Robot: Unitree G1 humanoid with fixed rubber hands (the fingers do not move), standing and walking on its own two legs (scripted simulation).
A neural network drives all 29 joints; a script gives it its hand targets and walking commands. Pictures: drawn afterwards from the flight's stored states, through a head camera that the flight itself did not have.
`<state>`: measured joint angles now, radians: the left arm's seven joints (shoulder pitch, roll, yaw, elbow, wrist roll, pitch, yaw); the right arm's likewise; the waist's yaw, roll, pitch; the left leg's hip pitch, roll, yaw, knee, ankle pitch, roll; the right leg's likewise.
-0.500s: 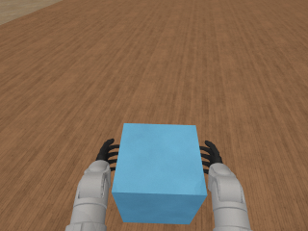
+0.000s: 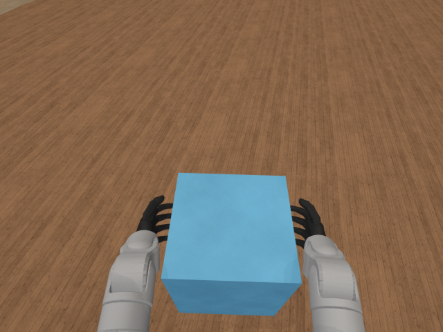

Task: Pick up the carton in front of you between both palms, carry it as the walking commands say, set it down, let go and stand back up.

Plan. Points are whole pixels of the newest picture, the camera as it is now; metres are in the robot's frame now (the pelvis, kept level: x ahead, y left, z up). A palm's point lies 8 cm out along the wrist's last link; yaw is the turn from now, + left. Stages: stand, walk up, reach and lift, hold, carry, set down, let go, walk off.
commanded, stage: carry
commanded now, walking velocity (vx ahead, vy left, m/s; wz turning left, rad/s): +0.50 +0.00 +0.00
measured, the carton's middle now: (229, 248) +0.31 +0.00 -0.05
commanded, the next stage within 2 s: none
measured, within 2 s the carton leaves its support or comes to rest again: neither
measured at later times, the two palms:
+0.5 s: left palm (161, 152) +0.52 +0.18 +0.02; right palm (284, 160) +0.51 -0.12 +0.02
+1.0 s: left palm (167, 134) +0.59 +0.18 +0.02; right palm (281, 139) +0.59 -0.12 +0.02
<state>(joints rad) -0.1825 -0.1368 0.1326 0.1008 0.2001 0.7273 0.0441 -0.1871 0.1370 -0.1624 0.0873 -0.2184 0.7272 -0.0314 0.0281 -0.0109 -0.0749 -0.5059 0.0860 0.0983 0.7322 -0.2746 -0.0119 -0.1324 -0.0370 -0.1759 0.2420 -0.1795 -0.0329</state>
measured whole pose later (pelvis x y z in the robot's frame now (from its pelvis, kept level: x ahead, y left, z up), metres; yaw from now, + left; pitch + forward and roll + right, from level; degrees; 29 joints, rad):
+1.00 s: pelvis +0.30 +0.04 -0.02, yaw -1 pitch +4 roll +0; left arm -0.21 -0.14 0.16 0.13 0.22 0.72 0.03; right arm -0.22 0.14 -0.17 0.14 -0.24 0.72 -0.03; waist 0.00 0.01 -0.09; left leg -0.18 0.06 0.17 0.53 -0.39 -0.01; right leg -0.31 -0.06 -0.17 0.56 -0.30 -0.01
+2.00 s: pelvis +0.23 +0.05 -0.02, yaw -1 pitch +1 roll +0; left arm -0.23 -0.15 0.18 0.19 0.25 0.74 0.03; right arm -0.24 0.15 -0.19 0.19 -0.25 0.74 -0.03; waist 0.00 0.00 -0.09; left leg -0.23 0.05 0.18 0.52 -0.32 0.02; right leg -0.34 -0.08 -0.17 0.51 -0.18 -0.01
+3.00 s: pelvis +0.21 +0.01 -0.01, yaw +8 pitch -8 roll +0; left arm -0.33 -0.17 0.29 0.36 0.32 0.69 -0.02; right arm -0.33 0.17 -0.28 0.32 -0.33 0.73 0.00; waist 0.00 0.03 0.01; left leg -0.05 -0.01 -0.08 0.42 -0.23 -0.01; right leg -0.10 0.03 0.00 0.40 -0.15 -0.03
